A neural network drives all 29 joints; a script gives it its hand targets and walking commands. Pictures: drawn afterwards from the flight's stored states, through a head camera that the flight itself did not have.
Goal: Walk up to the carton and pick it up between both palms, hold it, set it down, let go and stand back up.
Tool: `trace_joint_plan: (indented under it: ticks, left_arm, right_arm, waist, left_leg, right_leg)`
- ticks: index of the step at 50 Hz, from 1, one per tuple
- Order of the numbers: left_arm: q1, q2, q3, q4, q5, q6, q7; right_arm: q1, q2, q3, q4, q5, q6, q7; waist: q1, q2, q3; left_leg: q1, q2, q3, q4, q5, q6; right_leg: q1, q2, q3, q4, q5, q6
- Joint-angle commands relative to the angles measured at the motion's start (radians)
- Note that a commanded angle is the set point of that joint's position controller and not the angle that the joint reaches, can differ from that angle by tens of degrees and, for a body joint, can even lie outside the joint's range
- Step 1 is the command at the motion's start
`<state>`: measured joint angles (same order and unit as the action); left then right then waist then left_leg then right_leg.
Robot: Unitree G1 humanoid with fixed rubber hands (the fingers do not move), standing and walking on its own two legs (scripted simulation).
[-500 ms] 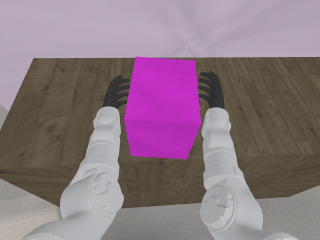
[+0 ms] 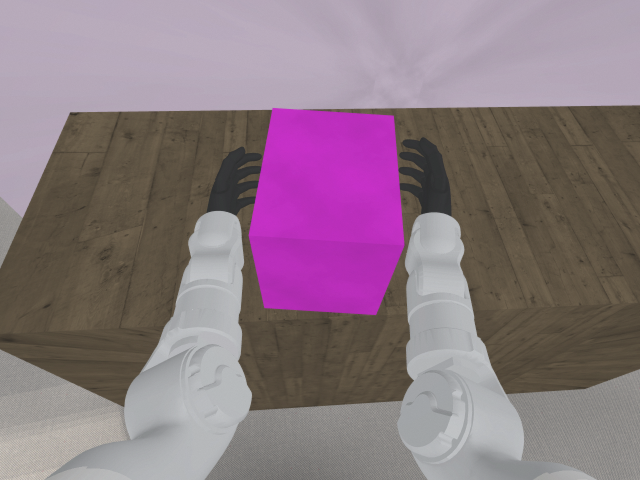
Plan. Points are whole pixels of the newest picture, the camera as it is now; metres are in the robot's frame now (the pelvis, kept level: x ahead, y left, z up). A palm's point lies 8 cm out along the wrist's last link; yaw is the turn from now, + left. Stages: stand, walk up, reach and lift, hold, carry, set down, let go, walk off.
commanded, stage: reach and lift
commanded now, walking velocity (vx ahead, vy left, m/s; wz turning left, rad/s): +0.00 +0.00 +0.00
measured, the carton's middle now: (326, 215) +0.46 -0.01 +0.02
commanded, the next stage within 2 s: none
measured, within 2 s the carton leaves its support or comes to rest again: leaves its support in 1.18 s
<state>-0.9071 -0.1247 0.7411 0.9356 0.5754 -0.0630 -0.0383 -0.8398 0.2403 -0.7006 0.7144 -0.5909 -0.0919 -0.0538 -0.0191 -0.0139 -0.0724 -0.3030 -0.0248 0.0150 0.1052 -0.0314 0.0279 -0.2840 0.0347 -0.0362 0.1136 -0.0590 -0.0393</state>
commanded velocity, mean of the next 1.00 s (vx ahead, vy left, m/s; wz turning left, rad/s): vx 0.00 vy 0.00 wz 0.00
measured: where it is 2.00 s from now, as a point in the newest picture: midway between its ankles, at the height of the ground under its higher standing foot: outside the picture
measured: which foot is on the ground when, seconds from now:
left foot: down 0.00-1.00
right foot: down 0.00-1.00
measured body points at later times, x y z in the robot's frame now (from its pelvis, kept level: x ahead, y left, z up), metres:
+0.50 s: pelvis +0.00 +0.00 +0.00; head +0.08 +0.00 +0.44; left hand +0.45 +0.13 +0.06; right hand +0.44 -0.13 +0.09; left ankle -0.01 +0.10 -0.75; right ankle -0.02 -0.09 -0.75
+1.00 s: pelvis +0.00 +0.00 +0.00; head +0.05 +0.01 +0.45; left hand +0.44 +0.13 +0.06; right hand +0.43 -0.13 +0.09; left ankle -0.01 +0.10 -0.75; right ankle -0.02 -0.09 -0.75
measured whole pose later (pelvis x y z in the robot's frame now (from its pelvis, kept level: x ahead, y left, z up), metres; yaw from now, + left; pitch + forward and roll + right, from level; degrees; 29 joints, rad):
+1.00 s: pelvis +0.00 +0.00 +0.00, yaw +1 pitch +17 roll +0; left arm -0.84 -0.08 0.64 1.05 0.48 -0.16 0.04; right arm -0.79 0.18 -0.63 0.94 -0.51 -0.27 -0.15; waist -0.04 -0.02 -0.21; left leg -0.37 -0.03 0.00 0.08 -0.01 0.03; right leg -0.34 0.03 -0.04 0.09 -0.04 -0.03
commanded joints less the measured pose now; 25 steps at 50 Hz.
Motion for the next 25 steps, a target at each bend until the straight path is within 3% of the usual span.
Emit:
trace_joint_plan:
  ticks: [1, 4, 10, 14, 18, 25]
  left_arm:
    - [-0.426, -0.238, -0.178, -0.019, 0.02, -0.031, -0.078]
    - [-0.444, -0.237, -0.178, -0.012, 0.013, -0.042, -0.081]
    - [-0.464, -0.234, -0.175, -0.006, 0.012, -0.054, -0.082]
    - [-0.454, -0.245, -0.179, -0.013, 0.012, -0.056, -0.077]
    - [-0.461, -0.268, -0.195, -0.008, 0.007, -0.059, -0.074]
    - [-0.474, -0.273, -0.198, 0.025, 0.01, -0.089, -0.069]
  right_arm:
    - [-0.347, 0.383, 0.25, 0.089, -0.036, -0.014, 0.063]
    - [-0.355, 0.382, 0.241, 0.084, -0.047, -0.022, 0.056]
    - [-0.366, 0.4, 0.246, 0.096, -0.057, -0.032, 0.053]
    - [-0.356, 0.4, 0.246, 0.122, -0.051, -0.036, 0.053]
    - [-0.372, 0.415, 0.252, 0.112, -0.06, -0.052, 0.05]
    - [-0.369, 0.437, 0.283, 0.157, -0.057, -0.084, 0.038]
  waist:
    - [0.08, 0.014, -0.527]
    - [0.068, 0.006, -0.534]
    - [0.077, -0.007, -0.525]
    - [0.072, 0.013, -0.519]
    - [0.058, 0.002, -0.541]
    - [0.069, -0.007, -0.597]
  left_leg:
    - [0.019, 0.028, -0.026, 0.007, 0.182, 0.041]
    - [0.0, 0.03, -0.026, 0.004, 0.162, 0.045]
    - [-0.019, 0.032, -0.025, -0.002, 0.149, 0.052]
    - [-0.006, 0.03, -0.028, -0.005, 0.159, 0.045]
    - [0.007, 0.033, -0.028, 0.002, 0.182, 0.042]
    - [-0.059, 0.029, -0.03, -0.013, 0.177, 0.049]
  right_leg:
    - [0.491, -0.049, -0.006, 0.139, 0.594, 0.088]
    - [0.503, -0.053, -0.005, 0.14, 0.6, 0.091]
    - [0.51, -0.057, -0.002, 0.139, 0.598, 0.092]
    - [0.495, -0.056, 0.001, 0.135, 0.589, 0.09]
    - [0.494, -0.053, 0.004, 0.137, 0.629, 0.087]
    - [0.566, -0.064, 0.017, 0.156, 0.701, 0.094]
